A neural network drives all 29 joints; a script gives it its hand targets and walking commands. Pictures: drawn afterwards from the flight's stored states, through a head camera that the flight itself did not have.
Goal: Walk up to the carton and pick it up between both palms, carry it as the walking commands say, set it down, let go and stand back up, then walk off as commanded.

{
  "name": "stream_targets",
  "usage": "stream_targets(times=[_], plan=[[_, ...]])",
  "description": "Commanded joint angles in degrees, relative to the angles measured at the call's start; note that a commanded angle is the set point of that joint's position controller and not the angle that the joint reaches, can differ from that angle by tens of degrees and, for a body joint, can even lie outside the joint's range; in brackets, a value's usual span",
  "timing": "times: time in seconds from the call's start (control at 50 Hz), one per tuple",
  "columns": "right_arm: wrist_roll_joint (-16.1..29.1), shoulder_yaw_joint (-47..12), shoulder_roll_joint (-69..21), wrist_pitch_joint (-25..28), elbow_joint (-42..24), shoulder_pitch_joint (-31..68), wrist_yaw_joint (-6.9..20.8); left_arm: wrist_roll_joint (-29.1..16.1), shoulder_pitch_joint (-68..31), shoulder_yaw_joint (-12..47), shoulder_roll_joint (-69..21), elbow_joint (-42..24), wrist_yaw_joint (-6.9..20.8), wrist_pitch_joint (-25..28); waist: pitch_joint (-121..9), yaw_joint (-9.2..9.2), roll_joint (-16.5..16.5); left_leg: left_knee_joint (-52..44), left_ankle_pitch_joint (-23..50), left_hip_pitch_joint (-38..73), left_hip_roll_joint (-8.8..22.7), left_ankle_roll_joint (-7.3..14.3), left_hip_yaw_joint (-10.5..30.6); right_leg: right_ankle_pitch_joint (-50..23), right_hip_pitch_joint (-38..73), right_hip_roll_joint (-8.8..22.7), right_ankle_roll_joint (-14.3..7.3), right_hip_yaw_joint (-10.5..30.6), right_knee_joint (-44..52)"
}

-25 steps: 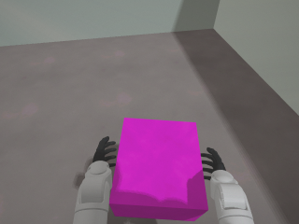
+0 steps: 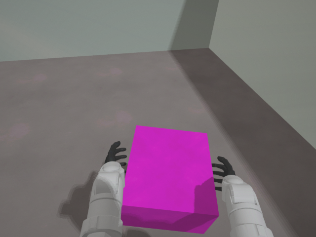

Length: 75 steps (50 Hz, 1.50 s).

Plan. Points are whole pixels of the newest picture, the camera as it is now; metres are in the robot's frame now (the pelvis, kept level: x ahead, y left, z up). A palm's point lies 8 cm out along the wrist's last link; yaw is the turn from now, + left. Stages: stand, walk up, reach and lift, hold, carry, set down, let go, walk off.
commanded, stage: set down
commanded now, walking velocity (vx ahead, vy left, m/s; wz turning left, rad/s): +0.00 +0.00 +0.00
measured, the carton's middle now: (167, 175) +0.33 +0.03 -0.06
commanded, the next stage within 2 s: none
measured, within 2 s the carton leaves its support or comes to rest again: neither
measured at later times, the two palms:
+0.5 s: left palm (117, 170) +0.31 +0.18 -0.03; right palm (224, 179) +0.33 -0.14 -0.05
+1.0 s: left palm (128, 178) +0.34 +0.16 -0.13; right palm (218, 188) +0.36 -0.15 -0.15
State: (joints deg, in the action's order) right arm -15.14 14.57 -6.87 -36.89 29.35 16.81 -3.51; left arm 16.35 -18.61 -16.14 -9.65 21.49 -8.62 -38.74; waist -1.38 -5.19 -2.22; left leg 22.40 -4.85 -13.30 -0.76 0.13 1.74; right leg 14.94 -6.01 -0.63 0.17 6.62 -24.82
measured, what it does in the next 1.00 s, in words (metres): lowers itself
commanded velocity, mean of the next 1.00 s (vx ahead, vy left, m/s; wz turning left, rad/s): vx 0.00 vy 0.00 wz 0.00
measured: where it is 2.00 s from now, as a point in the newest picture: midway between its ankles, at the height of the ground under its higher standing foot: outside the picture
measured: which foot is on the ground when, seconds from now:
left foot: down 0.00-1.00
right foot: down 0.00-1.00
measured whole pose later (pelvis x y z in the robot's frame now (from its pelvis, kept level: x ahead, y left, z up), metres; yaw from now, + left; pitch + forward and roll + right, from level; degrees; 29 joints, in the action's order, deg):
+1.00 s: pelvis +0.01 -0.04 -0.06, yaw -1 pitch +32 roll +1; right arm -9.1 13.1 -6.9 -14.9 32.9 25.0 -11.6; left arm 11.5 -25.5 -21.7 -6.1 28.5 -5.1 -13.4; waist -10.5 -6.5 -3.0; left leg 44.6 -9.8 -65.0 -0.9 -1.7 7.1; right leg 21.7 -59.2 -6.9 -0.8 8.1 -49.7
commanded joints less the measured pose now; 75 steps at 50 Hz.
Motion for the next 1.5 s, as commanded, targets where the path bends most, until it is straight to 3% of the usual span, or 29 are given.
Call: stream_targets(times=[0.0,0.08,0.2,0.34,0.46,0.56,0.58,0.6,0.62,0.64,0.72,0.8,0.82,0.86,0.94,0.96,1.04,1.06,1.08,1.1,1.12,1.16,1.24,1.3,1.32,1.34,1.38,1.42,1.48], plan=[[16.4,-25.8,-49.9,11.2,-9.6,56.5,23.9,-16.1,-33.5,32.5,-65.2,6.7,23.4,3.6,-23.7,1.83,9.5,-2.5,-12.6,20.2,0.3,-2.1,5.9,4.6,-16.3,-5.4,-4.3,-1.6,1.6],[13.2,-20.7,-47.2,13.9,-5.7,65.9,25.9,-11.1,-35.3,22.7,-62.5,17.3,23.3,6.5,-25.1,-0.93,7.0,-1.4,-21.4,13.6,0.3,-0.6,5.8,9.5,-21.0,-5.2,-4.5,-1.3,-1.2],[6.1,-11.5,-46.8,13.6,7.1,54.7,26.1,-7.9,-37.9,14.6,-57.9,18.7,22.9,8.4,-20.8,0.70,-0.1,2.7,-17.5,14.4,0.2,0.0,6.8,12.4,-29.7,-4.9,-4.6,-0.8,-0.7],[7.8,-14.6,-45.0,18.2,0.5,57.5,25.1,-8.4,-33.7,19.8,-60.0,16.3,21.3,11.4,-29.2,0.71,6.3,5.4,-10.3,15.4,-0.6,-1.6,7.4,5.4,-33.4,-4.8,-5.2,-0.8,-5.5],[9.2,-18.6,-47.6,18.7,0.0,48.5,22.9,-10.3,-32.6,24.0,-55.8,11.4,21.5,14.0,-31.5,3.44,1.6,11.4,4.1,12.1,-2.2,-0.9,4.2,-0.5,-33.4,-5.4,-3.4,-1.3,-5.6],[9.3,-19.0,-46.4,20.7,1.9,51.0,22.9,-8.9,-32.5,22.9,-53.7,12.0,22.0,16.8,-31.5,-0.41,1.2,14.3,5.2,3.9,-2.9,-1.3,3.0,2.7,-41.0,-6.5,-2.6,-2.3,-9.2],[8.5,-18.7,-46.8,21.3,-0.3,52.0,22.4,-8.6,-33.6,23.6,-56.1,13.4,22.3,17.4,-33.7,2.75,0.6,16.3,3.2,3.4,-3.0,-0.9,2.5,4.0,-42.4,-6.2,-2.7,-2.4,-10.1],[10.1,-20.6,-45.7,21.6,1.1,51.0,22.6,-8.0,-28.6,22.6,-54.9,12.9,21.4,18.0,-34.9,-2.95,2.8,15.3,8.3,5.2,-2.4,-1.4,3.9,1.1,-42.7,-6.5,-2.7,-2.1,-11.5],[9.4,-19.6,-45.5,22.6,0.1,48.3,21.8,-9.1,-32.8,24.8,-53.4,11.0,21.5,18.8,-37.3,2.59,3.5,17.2,10.5,4.3,-2.9,-1.8,2.0,-1.4,-43.3,-7.2,-2.1,-3.0,-11.8],[11.4,-24.8,-48.2,23.4,-5.0,51.8,20.9,-9.2,-28.9,26.5,-55.7,11.2,22.0,19.4,-44.5,-0.25,0.7,19.1,16.5,4.8,-3.4,-1.8,1.8,-6.1,-40.3,-7.0,-1.3,-2.5,-12.4],[12.7,-31.7,-55.9,23.3,-3.8,46.6,18.4,-11.9,-33.4,31.1,-52.7,6.7,24.3,22.4,-55.9,0.86,-5.5,22.9,22.3,-1.3,-4.5,-0.8,-0.3,-21.3,-31.7,-6.9,2.3,-1.6,-15.3],[12.9,-34.6,-56.3,24.3,-5.0,41.7,15.7,-10.3,-31.1,31.3,-47.1,7.9,25.9,24.0,-59.4,-1.79,-5.3,24.9,22.2,-16.0,-6.1,0.0,-2.8,-39.7,-24.6,-5.5,4.4,1.7,-19.1],[12.8,-34.0,-53.6,24.7,-3.1,45.9,15.4,-8.9,-28.6,26.0,-44.0,12.6,25.7,24.1,-53.9,-5.80,-5.2,24.1,17.5,-22.1,-6.4,0.6,-2.5,-37.8,-24.8,-4.4,4.8,3.3,-19.3],[13.5,-35.2,-56.0,25.8,-3.8,43.5,14.3,-9.8,-31.2,28.9,-45.9,8.2,25.4,25.4,-59.7,-5.16,-5.3,25.9,19.0,-19.4,-6.4,0.8,-2.7,-40.0,-21.8,-3.9,5.3,5.0,-19.2],[13.1,-34.2,-50.6,28.6,-4.6,45.4,12.7,-12.0,-35.2,30.5,-44.8,7.9,24.9,27.3,-59.6,-2.94,-1.9,26.7,23.6,-19.8,-6.2,0.9,-0.4,-34.5,-34.4,-6.4,4.6,0.8,-22.1],[14.4,-34.8,-52.6,28.4,-3.2,46.5,12.5,-12.0,-34.0,29.9,-44.8,8.7,24.3,27.3,-59.4,-5.28,-0.8,27.7,21.4,-17.8,-5.4,0.4,-0.7,-26.3,-36.2,-6.3,3.8,0.4,-21.6],[9.6,-28.1,-47.0,28.3,-2.0,52.0,12.7,-10.0,-37.1,24.4,-44.3,14.2,23.7,25.3,-50.1,-0.86,-1.6,30.8,11.4,-23.5,-5.1,-0.8,-1.3,-9.4,-48.9,-7.3,2.5,-1.1,-22.1],[11.7,-32.3,-49.1,28.7,-6.7,56.6,12.8,-10.9,-35.6,26.2,-46.8,12.3,24.0,26.0,-56.3,-3.04,-3.4,32.3,16.2,-24.4,-5.7,-1.0,-1.4,-17.2,-44.5,-6.6,3.1,0.1,-23.1],[10.1,-30.3,-49.1,27.6,-3.5,52.8,11.8,-10.2,-34.2,24.2,-43.9,15.6,24.8,25.7,-54.6,1.27,-7.5,33.7,15.9,-28.9,-5.4,-0.9,-2.0,-23.8,-43.3,-6.1,4.6,-0.3,-24.8],[12.5,-35.5,-51.4,28.0,-8.6,58.1,12.0,-9.4,-32.3,22.6,-46.0,14.9,24.9,25.6,-58.6,-6.44,-4.0,34.0,14.9,-31.1,-6.2,-1.4,-3.2,-24.5,-37.3,-5.9,4.5,0.8,-26.1],[9.7,-29.4,-52.1,26.0,1.6,51.8,11.7,-8.8,-35.0,21.5,-43.2,17.4,24.7,25.3,-55.3,-1.32,-8.1,32.8,10.4,-35.9,-6.4,-0.4,-2.5,-25.1,-37.5,-5.6,5.1,0.2,-26.8],[7.3,-25.5,-50.3,25.7,4.1,48.9,12.4,-8.0,-37.6,21.2,-44.3,16.2,25.3,24.6,-54.7,0.66,-6.3,33.7,10.0,-34.8,-7.0,-0.6,-2.8,-19.4,-45.9,-7.4,4.6,-1.9,-28.2],[10.3,-28.1,-49.9,26.2,3.6,56.2,14.7,-9.8,-43.1,23.2,-45.7,12.5,23.0,24.4,-58.5,-4.08,-1.4,37.2,10.0,-30.4,-6.4,-2.4,-3.2,-9.0,-55.4,-9.0,2.2,-4.7,-32.2],[12.1,-27.6,-47.4,26.4,3.3,62.7,16.7,-12.0,-48.6,27.3,-50.4,11.3,21.0,23.6,-63.8,-0.21,1.6,40.7,8.7,-26.6,-5.7,-3.5,-1.4,-3.4,-64.7,-10.2,1.1,-6.9,-37.1],[14.4,-31.0,-48.4,26.6,1.1,66.4,17.9,-12.6,-46.4,27.7,-51.5,9.8,20.3,23.7,-67.6,-5.75,3.5,40.1,9.3,-22.6,-5.9,-4.4,-2.1,-2.3,-65.8,-10.5,0.9,-7.4,-38.1],[14.6,-29.5,-47.7,26.6,1.2,67.0,18.2,-15.0,-51.7,31.1,-54.1,7.3,20.0,23.4,-70.5,1.13,2.9,42.2,7.0,-22.1,-5.3,-4.8,-1.4,-0.7,-65.5,-10.2,0.2,-7.4,-38.1],[16.3,-29.5,-45.5,26.8,-1.9,73.8,19.9,-14.9,-52.0,31.1,-55.4,8.7,18.7,22.0,-71.1,-2.18,6.9,41.4,2.2,-18.0,-5.6,-5.6,1.0,4.3,-73.0,-10.5,-0.7,-8.6,-40.9],[14.1,-25.1,-42.5,25.8,2.6,73.9,20.0,-16.8,-59.5,33.1,-56.0,7.9,18.0,21.1,-71.6,4.66,6.8,42.5,-4.4,-19.7,-4.6,-5.8,2.7,6.4,-74.8,-10.6,-1.2,-8.7,-44.1],[12.3,-19.9,-43.1,24.1,8.8,74.1,20.8,-15.6,-63.5,28.8,-53.1,9.0,17.7,19.9,-67.3,4.67,8.2,44.2,-14.8,-23.7,-4.8,-5.8,2.7,12.4,-82.1,-10.9,-2.0,-8.5,-46.9]])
